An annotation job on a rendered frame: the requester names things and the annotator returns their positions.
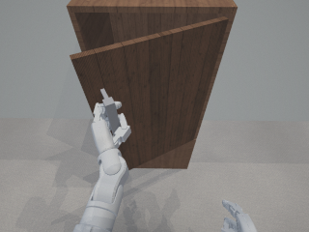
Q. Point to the robot left forearm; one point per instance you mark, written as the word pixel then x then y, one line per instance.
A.
pixel 105 200

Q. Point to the cupboard door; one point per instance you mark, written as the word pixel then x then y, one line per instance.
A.
pixel 161 80

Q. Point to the robot right hand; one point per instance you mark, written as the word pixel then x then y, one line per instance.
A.
pixel 243 221

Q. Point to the handle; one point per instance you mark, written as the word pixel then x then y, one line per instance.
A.
pixel 111 111

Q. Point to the robot left hand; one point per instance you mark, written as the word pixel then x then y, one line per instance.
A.
pixel 101 129

